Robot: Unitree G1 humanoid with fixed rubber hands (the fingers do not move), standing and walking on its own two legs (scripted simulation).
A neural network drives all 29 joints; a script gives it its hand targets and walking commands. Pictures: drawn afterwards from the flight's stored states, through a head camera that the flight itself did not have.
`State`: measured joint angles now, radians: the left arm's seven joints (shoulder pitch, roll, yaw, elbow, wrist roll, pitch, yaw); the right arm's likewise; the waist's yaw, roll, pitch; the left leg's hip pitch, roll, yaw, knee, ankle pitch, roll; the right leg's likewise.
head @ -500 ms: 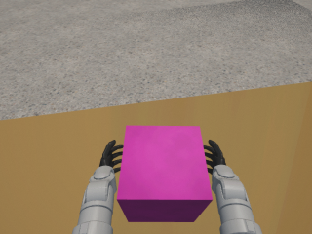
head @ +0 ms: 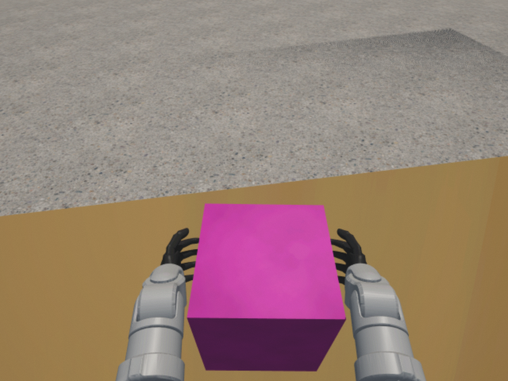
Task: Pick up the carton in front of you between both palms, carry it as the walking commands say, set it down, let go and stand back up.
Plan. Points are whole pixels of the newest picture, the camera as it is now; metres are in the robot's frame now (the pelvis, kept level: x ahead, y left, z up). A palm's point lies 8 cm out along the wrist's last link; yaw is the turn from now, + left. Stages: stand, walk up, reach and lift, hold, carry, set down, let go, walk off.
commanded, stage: reach and lift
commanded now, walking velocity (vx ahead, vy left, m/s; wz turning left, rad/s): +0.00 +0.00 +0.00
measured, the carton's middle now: (262, 290) +0.31 +0.00 -0.05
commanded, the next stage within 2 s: hold in 0.66 s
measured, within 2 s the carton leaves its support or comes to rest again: neither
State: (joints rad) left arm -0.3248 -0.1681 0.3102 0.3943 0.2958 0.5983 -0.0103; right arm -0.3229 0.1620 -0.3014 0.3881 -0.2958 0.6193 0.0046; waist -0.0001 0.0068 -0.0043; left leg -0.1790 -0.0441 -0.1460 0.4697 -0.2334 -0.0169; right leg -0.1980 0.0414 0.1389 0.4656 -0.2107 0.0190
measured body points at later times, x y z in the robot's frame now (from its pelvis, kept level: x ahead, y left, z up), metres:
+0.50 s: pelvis +0.02 +0.00 +0.01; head -0.01 +0.00 +0.46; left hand +0.32 +0.15 +0.03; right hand +0.32 -0.15 +0.03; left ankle +0.02 +0.13 -0.74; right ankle +0.03 -0.13 -0.74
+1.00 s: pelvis +0.01 +0.00 +0.01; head -0.04 +0.00 +0.45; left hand +0.31 +0.15 +0.05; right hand +0.31 -0.15 +0.05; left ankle +0.02 +0.13 -0.74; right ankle +0.03 -0.13 -0.74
